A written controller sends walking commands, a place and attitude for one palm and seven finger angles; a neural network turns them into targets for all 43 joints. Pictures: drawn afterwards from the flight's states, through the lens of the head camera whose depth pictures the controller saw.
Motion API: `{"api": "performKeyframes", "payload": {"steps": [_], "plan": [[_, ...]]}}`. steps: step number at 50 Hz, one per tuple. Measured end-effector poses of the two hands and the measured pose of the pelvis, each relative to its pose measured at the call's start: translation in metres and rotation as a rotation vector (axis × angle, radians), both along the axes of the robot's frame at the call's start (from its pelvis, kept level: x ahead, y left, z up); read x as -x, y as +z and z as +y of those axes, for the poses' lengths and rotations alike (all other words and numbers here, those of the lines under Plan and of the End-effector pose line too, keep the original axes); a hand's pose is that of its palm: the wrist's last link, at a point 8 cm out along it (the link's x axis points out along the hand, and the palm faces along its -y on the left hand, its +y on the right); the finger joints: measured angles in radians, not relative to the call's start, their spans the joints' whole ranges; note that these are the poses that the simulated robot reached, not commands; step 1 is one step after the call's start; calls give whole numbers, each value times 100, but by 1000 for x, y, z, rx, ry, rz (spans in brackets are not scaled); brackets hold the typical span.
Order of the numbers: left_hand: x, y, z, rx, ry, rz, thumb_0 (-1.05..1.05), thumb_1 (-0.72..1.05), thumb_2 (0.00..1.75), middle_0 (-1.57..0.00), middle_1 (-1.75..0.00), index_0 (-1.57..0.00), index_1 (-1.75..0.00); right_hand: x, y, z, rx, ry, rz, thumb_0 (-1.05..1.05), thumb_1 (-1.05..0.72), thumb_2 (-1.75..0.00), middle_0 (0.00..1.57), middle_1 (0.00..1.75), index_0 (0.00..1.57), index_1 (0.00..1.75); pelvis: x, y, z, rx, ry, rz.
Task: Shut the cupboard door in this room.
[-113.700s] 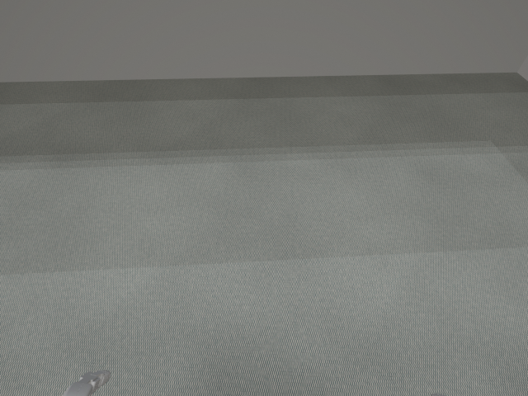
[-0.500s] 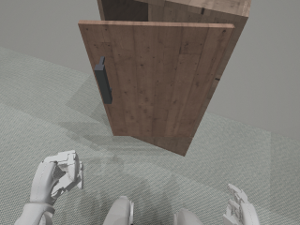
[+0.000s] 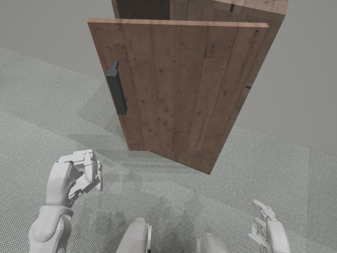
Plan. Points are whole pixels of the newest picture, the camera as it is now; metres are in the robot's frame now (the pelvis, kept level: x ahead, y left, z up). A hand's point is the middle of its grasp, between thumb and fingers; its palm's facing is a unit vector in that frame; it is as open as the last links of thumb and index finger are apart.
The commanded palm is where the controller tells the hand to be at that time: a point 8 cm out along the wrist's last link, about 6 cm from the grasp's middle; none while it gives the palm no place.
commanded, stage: bring the fist close to the handle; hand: left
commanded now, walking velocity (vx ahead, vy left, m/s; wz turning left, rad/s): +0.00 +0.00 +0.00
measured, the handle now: (119, 88) +0.52 +0.18 +0.06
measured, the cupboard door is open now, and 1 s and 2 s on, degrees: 21 21 13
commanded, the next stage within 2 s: push the door shut along its arc in 1.16 s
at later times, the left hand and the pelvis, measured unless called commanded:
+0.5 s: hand (124, 141) +0.35 +0.13 +0.06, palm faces -0.04 -1.00 -0.02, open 3.1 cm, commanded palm +0.33 +0.19 +0.06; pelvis +0.00 +0.00 +0.01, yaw -1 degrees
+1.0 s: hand (129, 118) +0.41 +0.13 +0.07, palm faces +0.02 -1.00 -0.04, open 3.1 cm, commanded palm +0.38 +0.18 +0.06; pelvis +0.01 +0.00 +0.02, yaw -2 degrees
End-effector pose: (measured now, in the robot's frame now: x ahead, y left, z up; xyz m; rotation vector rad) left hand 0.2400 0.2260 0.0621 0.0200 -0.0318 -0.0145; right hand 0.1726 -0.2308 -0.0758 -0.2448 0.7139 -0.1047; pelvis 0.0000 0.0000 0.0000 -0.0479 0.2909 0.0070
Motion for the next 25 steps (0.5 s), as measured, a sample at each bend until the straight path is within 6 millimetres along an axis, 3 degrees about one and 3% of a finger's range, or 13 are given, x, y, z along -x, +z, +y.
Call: {"api": "performKeyframes", "payload": {"steps": [6,14,25], "plan": [[-16,0,-19,7,-50,44,2,90,90,-130,-150,-130,-150,12,3,1,-13,-29,30,1,-91,-90,21,30,21,30,-2,6,3,-8,-11,-4],[-40,5,-15,-11,23,-2,2,90,90,-130,-149,-130,-150,28,1,-2,-9,-35,88,1,-91,-90,21,30,21,30,1,10,3,-12,-11,-9],[-91,1,-40,-1,-23,7,2,90,90,-130,-150,-130,-150,47,-8,-9,-2,-70,165,1,-91,-90,21,30,21,30,4,11,3,-17,-19,5]]}}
